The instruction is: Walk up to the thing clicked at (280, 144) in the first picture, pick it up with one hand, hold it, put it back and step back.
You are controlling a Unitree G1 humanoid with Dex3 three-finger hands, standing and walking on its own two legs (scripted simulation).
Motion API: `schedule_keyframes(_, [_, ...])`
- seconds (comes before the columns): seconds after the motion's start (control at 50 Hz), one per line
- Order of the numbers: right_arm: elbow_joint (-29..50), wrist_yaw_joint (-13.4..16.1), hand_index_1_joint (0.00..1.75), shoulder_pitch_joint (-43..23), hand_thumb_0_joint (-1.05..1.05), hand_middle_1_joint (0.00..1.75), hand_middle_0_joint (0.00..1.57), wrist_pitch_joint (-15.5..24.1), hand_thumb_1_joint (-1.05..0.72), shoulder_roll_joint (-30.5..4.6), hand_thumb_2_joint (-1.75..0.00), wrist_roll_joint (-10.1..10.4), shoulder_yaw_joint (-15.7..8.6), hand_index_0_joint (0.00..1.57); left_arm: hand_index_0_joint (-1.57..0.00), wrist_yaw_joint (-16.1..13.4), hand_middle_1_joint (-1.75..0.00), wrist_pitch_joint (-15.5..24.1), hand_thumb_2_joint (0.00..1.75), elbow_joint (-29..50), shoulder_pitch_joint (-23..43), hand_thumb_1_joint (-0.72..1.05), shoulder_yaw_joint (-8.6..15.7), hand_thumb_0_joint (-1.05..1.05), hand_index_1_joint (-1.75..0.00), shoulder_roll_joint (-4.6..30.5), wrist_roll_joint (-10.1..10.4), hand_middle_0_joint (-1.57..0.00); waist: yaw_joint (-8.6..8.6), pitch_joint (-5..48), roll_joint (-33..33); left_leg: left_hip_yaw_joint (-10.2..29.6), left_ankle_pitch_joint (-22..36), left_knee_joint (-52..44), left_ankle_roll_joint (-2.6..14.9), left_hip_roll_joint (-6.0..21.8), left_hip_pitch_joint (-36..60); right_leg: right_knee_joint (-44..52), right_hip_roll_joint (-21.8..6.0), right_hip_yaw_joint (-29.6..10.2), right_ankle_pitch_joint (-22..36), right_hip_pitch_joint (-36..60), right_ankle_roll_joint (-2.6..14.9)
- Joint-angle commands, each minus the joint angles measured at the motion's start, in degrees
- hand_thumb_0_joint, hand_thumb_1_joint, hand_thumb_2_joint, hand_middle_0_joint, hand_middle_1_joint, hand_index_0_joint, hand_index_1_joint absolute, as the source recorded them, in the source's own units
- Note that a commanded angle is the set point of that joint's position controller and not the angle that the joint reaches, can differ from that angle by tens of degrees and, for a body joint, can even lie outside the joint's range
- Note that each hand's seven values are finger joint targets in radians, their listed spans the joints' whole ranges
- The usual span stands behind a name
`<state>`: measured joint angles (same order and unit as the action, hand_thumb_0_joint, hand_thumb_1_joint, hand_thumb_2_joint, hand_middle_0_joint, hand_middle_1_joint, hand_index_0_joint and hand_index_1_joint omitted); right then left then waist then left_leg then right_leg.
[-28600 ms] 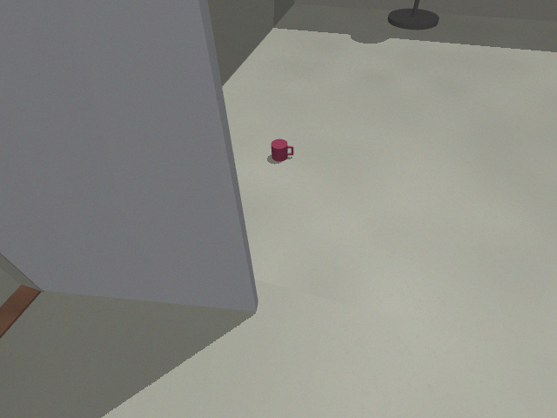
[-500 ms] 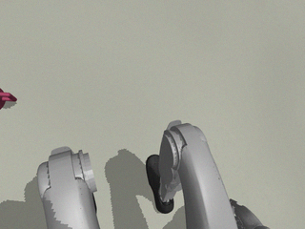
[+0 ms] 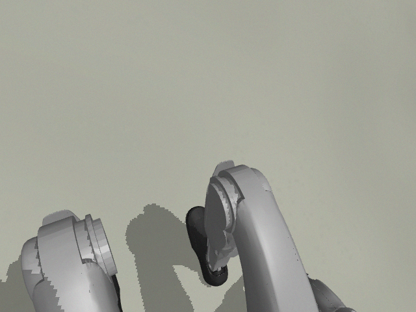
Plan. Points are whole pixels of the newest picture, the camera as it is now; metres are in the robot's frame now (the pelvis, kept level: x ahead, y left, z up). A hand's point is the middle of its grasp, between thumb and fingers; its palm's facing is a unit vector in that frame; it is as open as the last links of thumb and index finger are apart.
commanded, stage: rest palm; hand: left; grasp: from above
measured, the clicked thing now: out of the picture +0.48 +0.37 -0.26
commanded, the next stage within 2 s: close in 1.30 s
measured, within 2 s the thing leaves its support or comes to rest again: neither
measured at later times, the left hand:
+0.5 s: hand out of the picture +0.45 +0.38 -0.22, palm faces -0.46 -0.15 -0.87, open 14.1 cm
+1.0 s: hand out of the picture +0.45 +0.38 -0.23, palm faces -0.44 -0.14 -0.89, open 13.7 cm
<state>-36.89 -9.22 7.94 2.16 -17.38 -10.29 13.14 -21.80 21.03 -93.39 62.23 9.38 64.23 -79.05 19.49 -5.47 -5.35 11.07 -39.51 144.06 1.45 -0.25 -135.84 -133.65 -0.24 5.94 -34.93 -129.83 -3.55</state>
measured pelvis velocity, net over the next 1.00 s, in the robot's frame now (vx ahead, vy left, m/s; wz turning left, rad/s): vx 0.00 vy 0.00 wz -0.05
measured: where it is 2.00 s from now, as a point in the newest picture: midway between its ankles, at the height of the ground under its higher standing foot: (163, 285)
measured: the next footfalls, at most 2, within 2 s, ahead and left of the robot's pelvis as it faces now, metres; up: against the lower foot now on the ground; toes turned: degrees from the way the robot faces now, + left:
none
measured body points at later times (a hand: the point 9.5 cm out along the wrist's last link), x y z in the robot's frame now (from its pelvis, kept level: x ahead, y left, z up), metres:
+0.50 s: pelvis +0.00 +0.00 +0.00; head +0.28 +0.13 +0.33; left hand +0.47 +0.39 -0.17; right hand +0.08 -0.27 -0.06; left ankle +0.07 +0.12 -0.27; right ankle +0.13 -0.14 -0.27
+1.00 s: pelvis +0.00 +0.00 -0.01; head +0.27 +0.14 +0.32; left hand +0.47 +0.39 -0.18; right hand +0.07 -0.25 -0.06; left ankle +0.07 +0.12 -0.27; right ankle +0.13 -0.13 -0.27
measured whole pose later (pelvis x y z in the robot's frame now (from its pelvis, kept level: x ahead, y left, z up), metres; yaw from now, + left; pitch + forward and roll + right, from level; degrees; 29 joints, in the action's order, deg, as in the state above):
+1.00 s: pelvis +0.00 +0.00 -0.01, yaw -3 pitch +27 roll -16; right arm -34.4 -10.2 5.0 5.9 -19.3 -13.2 18.3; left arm -28.7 20.6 -97.4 60.8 9.1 69.0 -77.8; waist 21.0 -9.0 -8.4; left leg 14.1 -41.6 147.4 1.5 0.2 -134.7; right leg -134.5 1.1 8.2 -35.2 -128.1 -4.3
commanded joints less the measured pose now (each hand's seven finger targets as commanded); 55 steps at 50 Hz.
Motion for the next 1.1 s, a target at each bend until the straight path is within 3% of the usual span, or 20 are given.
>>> schedule_keyframes(0.0, [0.68,0.93,0.30,9.93,0.00,0.30,0.20,0.51,-0.89,-18.61,-0.90,-0.84,-5.26,0.20,-0.05,-3.41,-1.03,1.14,1.09,10.33,15.73,-0.55,2.49,0.00,-1.05,18.22,0.61,-0.08,0.52,38.90,30.12,-4.10,11.09,-16.30,-0.79,0.96,34.07,9.54,2.37,6.06,9.49,17.61,4.76])
schedule_keyframes(0.02, [1.04,0.91,0.30,10.32,0.00,0.30,0.20,0.56,-0.89,-18.98,-0.90,-1.09,-4.96,0.20,-0.05,-3.68,-1.02,0.94,1.10,9.04,14.27,-0.57,2.82,0.00,-1.05,18.67,0.28,-0.08,1.14,38.99,29.62,-4.39,13.03,-15.49,-0.72,0.90,34.54,9.45,2.39,6.15,10.86,18.52,4.56])
schedule_keyframes(0.06, [0.82,0.88,0.30,9.85,0.00,0.30,0.20,0.61,-0.89,-18.89,-0.90,-1.09,-4.57,0.20,-0.04,-4.43,-1.00,0.93,1.09,8.49,13.09,-0.58,2.89,0.00,-1.03,18.90,0.42,-0.07,0.84,39.45,30.60,-4.58,15.09,-15.28,-0.74,1.08,34.66,9.24,2.75,6.10,12.28,19.42,4.69])
schedule_keyframes(0.14, [-0.64,0.66,0.30,10.35,0.00,0.30,0.20,1.11,-0.89,-18.73,-0.90,-1.22,-4.30,0.20,-0.04,-5.61,-1.00,0.34,1.10,7.43,11.51,-0.57,2.00,0.00,-1.03,17.76,0.79,-0.08,0.64,36.53,31.11,-4.34,15.11,-15.43,-0.94,1.26,34.38,9.01,2.95,6.54,12.08,17.54,4.81])
schedule_keyframes(0.16, [0.11,0.55,0.30,10.03,0.00,0.30,0.20,1.40,-0.89,-19.23,-0.90,-1.35,-4.40,0.20,-0.04,-5.82,-1.00,0.12,1.11,7.21,11.70,-0.57,2.26,0.00,-1.03,18.30,0.70,-0.08,1.32,35.91,30.88,-4.05,14.87,-15.10,-0.90,1.40,34.38,8.73,3.01,6.90,11.87,16.81,4.70])
schedule_keyframes(0.2, [1.17,0.50,0.30,9.31,0.00,0.30,0.20,1.70,-0.89,-19.57,-0.90,-1.23,-4.32,0.20,-0.04,-6.47,-1.00,-0.54,1.13,7.47,10.39,-0.57,3.17,0.00,-1.04,19.25,0.92,-0.08,0.48,37.65,30.72,-4.09,16.75,-14.83,-0.85,1.45,35.03,8.62,3.03,6.80,13.26,18.65,4.71])
schedule_keyframes(0.22, [0.41,0.31,0.30,9.49,0.00,0.30,0.20,1.68,-0.89,-19.50,-0.90,-1.22,-4.26,0.20,-0.04,-6.63,-0.99,-0.61,1.13,7.73,10.63,-0.58,2.43,0.00,-1.03,18.48,1.01,-0.08,0.79,36.83,31.13,-4.18,16.73,-14.87,-0.89,1.42,34.09,8.39,3.15,6.86,13.46,18.79,4.75])
schedule_keyframes(0.24, [1.15,0.26,0.30,9.20,0.00,0.30,0.20,1.84,-0.89,-19.95,-0.90,-1.25,-4.31,0.20,-0.04,-6.93,-0.99,-0.90,1.13,6.53,10.12,-0.58,3.67,0.00,-1.03,19.38,1.42,-0.08,1.09,36.45,29.69,-4.01,16.68,-14.72,-0.74,1.47,33.20,8.49,3.10,7.04,13.70,19.28,4.61])
schedule_keyframes(0.26, [0.85,0.15,0.30,9.10,0.00,0.30,0.20,2.10,-0.89,-19.64,-0.90,-1.28,-4.15,0.20,-0.03,-6.79,-0.98,-1.00,1.11,7.33,10.62,-0.58,2.15,0.00,-1.02,17.54,1.71,-0.08,1.39,35.49,29.34,-3.98,16.12,-14.44,-0.68,1.45,32.94,8.53,3.10,6.92,13.31,18.53,4.59])
schedule_keyframes(0.3, [1.38,0.19,0.30,8.99,0.00,0.30,0.20,2.46,-0.89,-20.30,-0.90,-1.36,-4.24,0.20,-0.04,-6.82,-0.98,-0.96,1.11,8.36,12.28,-0.59,2.80,0.00,-1.03,18.34,1.97,-0.08,1.96,35.61,29.99,-3.56,15.23,-14.93,-0.86,1.57,33.27,8.59,2.98,7.22,12.67,18.34,4.58])
schedule_keyframes(0.32, [1.51,0.26,0.30,8.52,0.00,0.30,0.20,2.59,-0.89,-20.07,-0.90,-1.24,-4.30,0.20,-0.04,-6.82,-0.98,-1.11,1.09,6.76,10.81,-0.58,2.87,0.00,-1.02,18.08,2.27,-0.07,1.29,35.45,30.14,-3.35,14.74,-15.19,-0.97,1.65,33.22,8.51,3.04,7.28,12.17,18.13,4.69])
schedule_keyframes(0.36, [1.24,0.12,0.30,9.40,0.00,0.30,0.20,2.68,-0.89,-20.79,-0.90,-1.67,-4.31,0.20,-0.03,-6.80,-0.97,-1.43,1.09,5.62,9.78,-0.58,3.77,0.00,-1.01,19.14,2.03,-0.07,2.15,34.64,29.21,-3.27,14.80,-14.84,-0.99,1.70,32.95,8.39,3.10,7.50,12.23,18.42,4.43])
schedule_keyframes(0.4, [1.35,0.10,0.30,8.50,0.00,0.30,0.20,2.83,-0.89,-20.53,-0.90,-1.50,-4.37,0.20,-0.03,-6.52,-0.97,-1.30,1.10,5.47,10.49,-0.59,3.30,0.00,-1.01,18.66,2.19,-0.08,2.06,33.68,29.14,-3.19,12.22,-14.86,-0.96,1.83,31.78,8.54,3.12,7.37,10.47,17.61,4.56])
schedule_keyframes(0.52, [1.78,0.19,0.30,8.35,0.00,0.30,0.20,3.04,-0.90,-20.94,-0.90,-2.08,-3.66,0.20,-0.04,-6.03,-1.02,-0.34,1.11,5.95,10.86,-0.57,2.81,0.00,-1.05,18.77,2.13,-0.08,3.29,32.77,28.66,-3.01,11.61,-13.83,-1.02,1.82,31.90,8.60,2.94,7.56,10.19,18.08,4.36])
schedule_keyframes(0.7, [1.32,-0.13,0.30,7.73,0.00,0.30,0.20,2.71,-0.90,-20.45,-0.90,-2.82,-1.99,0.20,-0.05,-7.26,-1.05,0.19,1.12,3.29,9.43,-0.54,1.67,0.00,-1.08,18.60,1.60,-0.08,2.99,32.82,29.79,-2.01,15.27,-14.27,-1.35,2.17,33.50,7.65,3.49,8.57,12.50,18.52,4.27])
schedule_keyframes(0.8, [1.64,-0.10,0.30,6.34,0.00,0.30,0.20,3.06,-0.90,-20.53,-0.90,-2.79,-1.36,0.20,-0.06,-7.86,-1.06,0.44,1.11,2.17,9.49,-0.53,0.85,0.00,-1.09,18.19,1.90,-0.08,3.12,30.74,28.30,-1.86,11.47,-14.08,-0.97,2.16,30.31,8.32,3.72,8.67,10.49,18.01,4.21])
schedule_keyframes(0.94, [2.06,-0.25,0.30,6.77,0.00,0.30,0.20,3.84,-0.90,-21.23,-0.90,-3.08,-1.11,0.20,-0.06,-8.05,-1.10,-0.13,1.12,1.65,9.38,-0.52,-0.33,0.00,-1.11,17.25,1.96,-0.08,4.16,30.18,28.48,-1.19,12.12,-14.55,-1.16,2.29,31.69,8.01,3.79,9.01,10.89,17.65,4.04])
schedule_keyframes(0.98, [2.07,-0.16,0.30,5.90,0.00,0.30,0.20,3.98,-0.90,-20.55,-0.90,-3.07,-0.28,0.20,-0.07,-8.43,-1.11,-0.39,1.12,0.57,9.67,-0.51,-0.06,0.00,-1.13,18.39,2.08,-0.08,3.43,30.14,27.23,-1.35,10.03,-14.22,-0.85,2.27,29.06,8.43,3.88,8.89,9.80,18.69,4.07])
schedule_keyframes(1.08, [2.55,-0.14,0.30,6.04,0.00,0.30,0.20,4.45,-0.90,-21.67,-0.90,-2.94,-0.81,0.20,-0.07,-8.18,-1.11,-1.07,1.10,2.30,11.11,-0.52,-0.20,0.00,-1.12,18.57,2.13,-0.08,3.76,29.16,29.92,-0.38,8.91,-15.57,-1.45,2.55,31.15,7.59,3.59,9.16,8.55,15.73,4.25])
